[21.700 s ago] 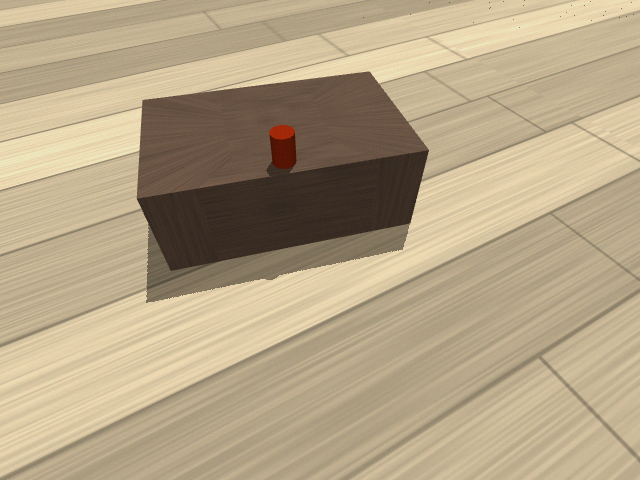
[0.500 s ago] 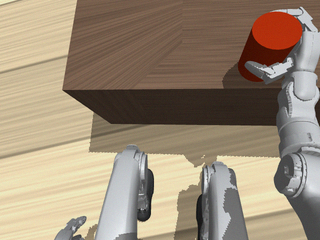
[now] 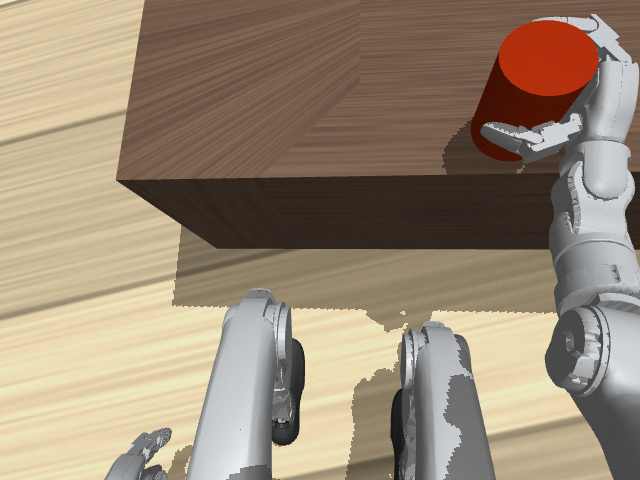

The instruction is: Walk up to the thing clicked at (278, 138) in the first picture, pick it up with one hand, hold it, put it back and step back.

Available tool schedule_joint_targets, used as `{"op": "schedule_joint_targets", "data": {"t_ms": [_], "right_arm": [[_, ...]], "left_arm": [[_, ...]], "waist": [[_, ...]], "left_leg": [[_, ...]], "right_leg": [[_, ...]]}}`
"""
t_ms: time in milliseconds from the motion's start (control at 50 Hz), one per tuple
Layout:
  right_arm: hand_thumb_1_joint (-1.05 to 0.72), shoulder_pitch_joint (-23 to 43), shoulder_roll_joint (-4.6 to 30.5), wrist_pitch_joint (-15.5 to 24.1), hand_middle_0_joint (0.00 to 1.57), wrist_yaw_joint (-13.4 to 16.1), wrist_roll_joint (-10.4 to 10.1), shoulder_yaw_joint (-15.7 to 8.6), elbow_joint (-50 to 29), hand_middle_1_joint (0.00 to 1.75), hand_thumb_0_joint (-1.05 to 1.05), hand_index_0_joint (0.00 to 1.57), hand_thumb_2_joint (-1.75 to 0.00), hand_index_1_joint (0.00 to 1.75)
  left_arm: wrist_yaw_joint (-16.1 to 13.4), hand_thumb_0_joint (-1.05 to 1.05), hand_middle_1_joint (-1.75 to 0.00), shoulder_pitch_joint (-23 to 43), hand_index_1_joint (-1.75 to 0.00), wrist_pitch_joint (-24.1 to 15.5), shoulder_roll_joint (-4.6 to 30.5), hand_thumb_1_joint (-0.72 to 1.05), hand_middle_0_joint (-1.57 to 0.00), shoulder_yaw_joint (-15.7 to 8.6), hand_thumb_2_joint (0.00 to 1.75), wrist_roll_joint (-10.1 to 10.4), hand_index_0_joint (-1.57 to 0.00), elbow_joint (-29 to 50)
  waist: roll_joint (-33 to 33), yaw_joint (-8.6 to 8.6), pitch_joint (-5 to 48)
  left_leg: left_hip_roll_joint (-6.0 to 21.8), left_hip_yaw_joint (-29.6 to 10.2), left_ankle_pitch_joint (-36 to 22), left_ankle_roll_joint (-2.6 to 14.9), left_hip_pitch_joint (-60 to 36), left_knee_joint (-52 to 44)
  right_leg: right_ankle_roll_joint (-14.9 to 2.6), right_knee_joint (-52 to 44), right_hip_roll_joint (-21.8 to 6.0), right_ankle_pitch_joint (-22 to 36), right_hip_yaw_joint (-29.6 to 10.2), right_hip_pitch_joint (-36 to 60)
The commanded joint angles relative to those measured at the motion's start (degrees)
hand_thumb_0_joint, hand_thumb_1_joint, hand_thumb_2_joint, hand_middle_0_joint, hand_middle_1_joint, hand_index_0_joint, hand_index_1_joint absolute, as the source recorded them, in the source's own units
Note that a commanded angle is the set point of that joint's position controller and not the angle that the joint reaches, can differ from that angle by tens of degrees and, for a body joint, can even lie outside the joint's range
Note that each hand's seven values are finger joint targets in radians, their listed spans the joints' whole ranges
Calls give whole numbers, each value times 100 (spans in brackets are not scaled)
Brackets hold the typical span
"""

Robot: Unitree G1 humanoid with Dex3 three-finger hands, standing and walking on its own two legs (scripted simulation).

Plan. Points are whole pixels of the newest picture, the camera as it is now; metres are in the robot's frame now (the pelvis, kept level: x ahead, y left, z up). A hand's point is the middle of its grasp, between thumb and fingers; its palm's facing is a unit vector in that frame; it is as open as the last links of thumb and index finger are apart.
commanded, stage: rest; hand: right
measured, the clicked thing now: (524, 98) +0.55 -0.15 +0.00
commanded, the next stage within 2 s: loosen in 0.02 s
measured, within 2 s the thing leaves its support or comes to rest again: rests again in 0.20 s
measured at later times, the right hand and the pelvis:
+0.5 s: hand (538, 94) +0.55 -0.16 +0.01, palm faces +0.08 +1.00 -0.02, open 11.6 cm; pelvis +0.00 +0.00 -0.01, yaw +0 degrees
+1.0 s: hand (580, 61) +0.56 -0.19 +0.04, palm faces +0.13 +0.99 -0.05, open 14.6 cm; pelvis +0.00 +0.00 +0.01, yaw +1 degrees
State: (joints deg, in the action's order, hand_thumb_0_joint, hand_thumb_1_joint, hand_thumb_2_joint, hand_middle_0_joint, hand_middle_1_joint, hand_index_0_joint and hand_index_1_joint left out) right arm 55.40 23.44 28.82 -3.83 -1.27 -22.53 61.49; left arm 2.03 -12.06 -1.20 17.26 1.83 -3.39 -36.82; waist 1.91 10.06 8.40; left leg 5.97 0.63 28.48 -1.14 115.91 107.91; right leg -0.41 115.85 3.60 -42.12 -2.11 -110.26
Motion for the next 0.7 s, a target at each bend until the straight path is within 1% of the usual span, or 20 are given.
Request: {"op": "schedule_joint_targets", "data": {"t_ms": [0, 60, 80, 120, 160, 180, 200, 220, 240, 260, 280, 320, 420, 460, 500, 580, 600, 620, 660, 680], "right_arm": [[15, 2514, 1170, 428, 104, -33, -93, -75, -1400, 95, 0, 106, -76, 95], [20, 2472, 1338, 449, 97, -16, -64, -162, -1317, 84, 0, 98, -70, 84], [12, 2079, 1087, 386, 100, -36, -45, -41, -720, 92, 0, 102, -78, 92], [17, 2479, 1324, 473, 100, -31, -73, -198, -1278, 87, 0, 101, -69, 87], [11, 2100, 1063, 394, 96, -56, -58, -66, -681, 88, 0, 97, -75, 88], [15, 2602, 1344, 465, 101, -51, -58, -184, -1417, 92, 0, 102, -74, 92], [18, 1961, 1053, 363, 99, -64, -14, -50, -425, 84, 0, 100, -66, 84], [19, 2368, 1223, 447, 91, -67, -41, -105, -1151, 76, 0, 92, -63, 76], [11, 2167, 1176, 403, 93, -64, 2, -55, -804, 84, 0, 94, -71, 84], [14, 2731, 1437, 470, 96, -68, -1, -111, -1540, 87, 0, 98, -71, 88], [17, 2197, 1182, 379, 88, -71, 10, -65, -727, 79, 0, 90, -66, 80], [13, 2064, 1106, 340, 98, -79, -61, -89, -489, 89, 0, 100, -72, 89], [9, 2418, 1462, 383, 95, -79, -5, -160, -981, 86, 0, 95, -71, 86], [16, 2255, 1267, 369, 89, -100, -33, -109, -653, 78, 0, 90, -62, 78], [13, 2329, 1473, 369, 96, -83, -11, -223, -607, 84, 0, 97, -66, 84], [20, 2376, 1345, 377, 74, -106, 17, -60, -626, 63, 0, 75, -49, 63], [19, 2374, 1310, 363, 66, -110, 36, -56, -507, 61, 0, 67, -56, 61], [20, 2400, 1349, 363, 74, -117, 60, -46, -648, 62, 0, 75, -48, 62], [21, 2493, 1534, 374, 58, -136, 13, -182, -730, 52, 0, 59, -48, 52], [23, 2527, 1657, 382, 66, -133, -4, -205, -994, 55, 0, 67, -40, 55]], "left_arm": [[-56, 0, -30, -1114, -31, -73, 1125, 88, -21, -388, 91, 16, -20, 135], [-50, 0, -31, -1105, -30, -56, 1121, 91, -21, -385, 89, 3, -21, 182], [-50, 0, -30, -1112, -31, -62, 1103, 88, -21, -363, 91, 4, -20, 171], [-40, 0, -31, -1133, -30, -62, 1094, 92, -21, -358, 88, -9, -22, 190], [-34, 0, -30, -1120, -31, -61, 1133, 88, -21, -352, 91, 3, -20, 169], [-37, 0, -31, -1132, -31, -53, 1162, 89, -22, -383, 91, -11, -21, 183], [-34, 0, -31, -1129, -31, -52, 1181, 92, -21, -359, 88, 12, -22, 155], [-25, 0, -31, -1133, -31, -38, 1158, 91, -21, -376, 89, -1, -21, 211], [-20, 0, -30, -1130, -31, -30, 1136, 87, -21, -368, 91, 6, -20, 224], [-39, 0, -31, -1168, -31, -24, 1141, 88, -21, -383, 91, -9, -21, 248], [-41, 0, -31, -1203, -31, -12, 1147, 90, -21, -352, 89, 7, -21, 213], [-47, 0, -31, -1189, -31, -11, 1168, 88, -21, -333, 91, 21, -21, 159], [-52, 0, -30, -1188, -31, 14, 1191, 87, -21, -347, 92, 11, -20, 223], [-34, 0, -31, -1191, -31, 18, 1151, 90, -21, -323, 89, 1, -22, 206], [-37, 0, -31, -1187, -32, 20, 1157, 88, -22, -319, 91, 13, -21, 235], [-30, 0, -31, -1120, -31, 27, 1161, 90, -21, -309, 89, 1, -22, 267], [-30, 0, -30, -1151, -30, 30, 1174, 91, -21, -302, 88, 4, -22, 249], [-34, 0, -31, -1161, -32, 33, 1195, 88, -22, -329, 91, 7, -21, 258], [-40, 0, -30, -1187, -30, 43, 1233, 91, -21, -319, 88, 13, -21, 278], [-47, 0, -31, -1174, -32, 52, 1224, 87, -22, -317, 91, 22, -21, 312]], "waist": [[696, 216, 3830], [627, 153, 3942], [514, 231, 3745], [580, 192, 4099], [565, 270, 3752], [730, 211, 3895], [568, 247, 3665], [745, 217, 3778], [563, 211, 3889], [718, 225, 4201], [521, 297, 4120], [386, 320, 3714], [633, 238, 3817], [425, 280, 3561], [343, 263, 3539], [485, 276, 3567], [481, 294, 3517], [561, 283, 3604], [598, 258, 3743], [683, 190, 3981]], "left_leg": [[-159, 79, -648, 291, -2961, -830], [-167, 73, -511, 281, -3058, -846], [-167, 80, -520, 284, -3024, -823], [-160, 46, -618, 275, -3275, -835], [-169, 106, -560, 290, -2958, -775], [-162, 88, -598, 290, -2964, -762], [-168, 133, -496, 286, -2809, -755], [-158, 107, -529, 295, -2802, -715], [-169, 91, -470, 277, -3004, -801], [-158, 46, -554, 268, -3207, -814], [-165, 71, -543, 259, -3239, -837], [-169, 99, -509, 261, -3051, -781], [-158, 63, -468, 265, -2950, -773], [-170, 69, -373, 259, -2878, -766], [-181, 54, -187, 240, -2962, -846], [-179, 58, -136, 243, -2885, -803], [-175, 76, -146, 244, -2766, -774], [-177, 95, -171, 255, -2668, -733], [-165, 98, -205, 250, -2766, -736], [-165, 95, -292, 259, -2904, -727]], "right_leg": [[-40, -1665, -57, 1183, 31, 1640], [-67, -1655, -46, 1038, 58, 1570], [-70, -1627, -48, 1041, 82, 1460], [-84, -1589, -26, 1108, 115, 1475], [-54, -1652, -38, 1091, 48, 1500], [-46, -1655, -40, 1131, 29, 1550], [-39, -1729, -55, 1034, -39, 1587], [-33, -1710, -48, 1028, -51, 1534], [-68, -1680, -46, 963, 30, 1517], [-84, -1592, -34, 1038, 94, 1507], [-89, -1584, -22, 1022, 109, 1516], [-87, -1562, -25, 978, 62, 1272], [-85, -1553, -30, 966, 88, 1371], [-108, -1516, -29, 835, 101, 1087], [-138, -1556, -24, 624, 121, 948], [-130, -1577, -25, 532, 105, 1008], [-120, -1580, -28, 533, 68, 1072], [-94, -1623, -48, 568, 2, 1211], [-95, -1618, -39, 598, -9, 1266], [-85, -1628, -42, 717, 12, 1393]]}}
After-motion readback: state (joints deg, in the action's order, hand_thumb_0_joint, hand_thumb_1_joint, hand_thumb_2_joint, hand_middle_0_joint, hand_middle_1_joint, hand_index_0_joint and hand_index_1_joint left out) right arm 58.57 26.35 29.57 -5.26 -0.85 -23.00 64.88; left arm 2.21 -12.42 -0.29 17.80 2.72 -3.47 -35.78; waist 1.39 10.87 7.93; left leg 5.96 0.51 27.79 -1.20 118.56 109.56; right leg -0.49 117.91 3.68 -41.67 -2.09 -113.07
